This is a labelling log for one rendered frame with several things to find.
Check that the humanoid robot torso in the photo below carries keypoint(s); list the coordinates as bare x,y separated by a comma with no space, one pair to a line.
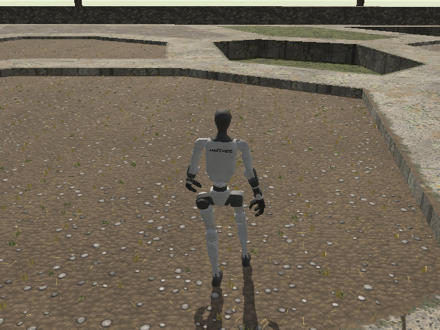
220,166

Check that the right robot hand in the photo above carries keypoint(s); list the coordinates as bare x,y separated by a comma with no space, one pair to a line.
261,206

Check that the robot left upper arm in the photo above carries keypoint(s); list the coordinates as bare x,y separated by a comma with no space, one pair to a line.
200,144

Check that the left robot hand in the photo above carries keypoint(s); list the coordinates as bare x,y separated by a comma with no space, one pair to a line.
191,188

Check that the robot head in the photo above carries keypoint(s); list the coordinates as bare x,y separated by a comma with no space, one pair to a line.
222,120

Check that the robot left forearm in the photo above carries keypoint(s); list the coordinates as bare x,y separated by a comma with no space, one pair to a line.
190,177

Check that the robot right forearm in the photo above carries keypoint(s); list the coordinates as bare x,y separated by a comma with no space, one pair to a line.
256,189

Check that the robot right upper arm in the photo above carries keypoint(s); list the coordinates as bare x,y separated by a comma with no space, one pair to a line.
246,157

